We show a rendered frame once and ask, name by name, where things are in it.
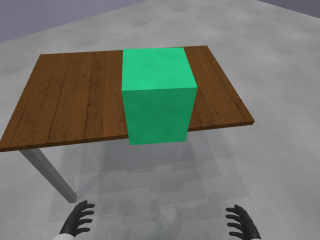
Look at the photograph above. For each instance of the carton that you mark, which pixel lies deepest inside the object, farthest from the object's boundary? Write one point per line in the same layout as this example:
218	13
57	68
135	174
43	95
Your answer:
158	91

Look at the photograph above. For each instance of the left robot hand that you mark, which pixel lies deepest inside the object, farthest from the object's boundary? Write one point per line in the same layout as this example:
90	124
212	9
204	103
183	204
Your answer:
72	223

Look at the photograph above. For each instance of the right robot hand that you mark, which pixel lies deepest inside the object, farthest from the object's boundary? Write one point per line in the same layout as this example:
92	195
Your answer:
247	227

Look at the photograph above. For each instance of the table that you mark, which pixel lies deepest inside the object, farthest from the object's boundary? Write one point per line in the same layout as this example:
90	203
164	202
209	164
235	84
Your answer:
75	98

